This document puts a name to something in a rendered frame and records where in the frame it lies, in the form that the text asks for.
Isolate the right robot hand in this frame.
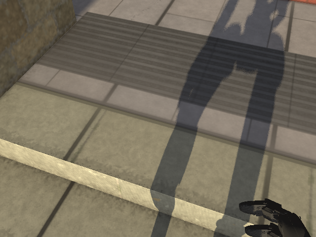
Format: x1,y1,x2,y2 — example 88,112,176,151
239,198,311,237

